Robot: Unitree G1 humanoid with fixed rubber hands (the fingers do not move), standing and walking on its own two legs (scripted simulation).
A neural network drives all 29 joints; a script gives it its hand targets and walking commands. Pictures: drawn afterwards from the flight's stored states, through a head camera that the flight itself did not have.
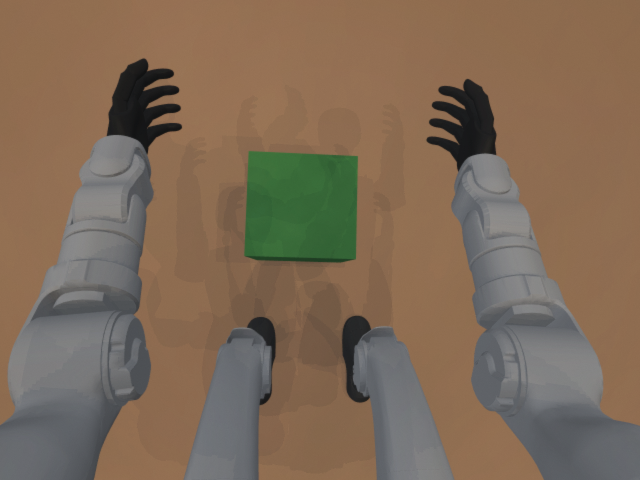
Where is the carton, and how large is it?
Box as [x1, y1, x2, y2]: [244, 151, 357, 262]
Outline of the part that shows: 249,151 244,255 255,259 340,262 354,259 356,230 357,156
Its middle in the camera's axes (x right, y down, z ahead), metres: -0.04 -0.06 +0.87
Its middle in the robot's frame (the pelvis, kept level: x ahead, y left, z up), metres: +0.46 +0.01 -0.52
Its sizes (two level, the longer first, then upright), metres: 0.210 0.200 0.250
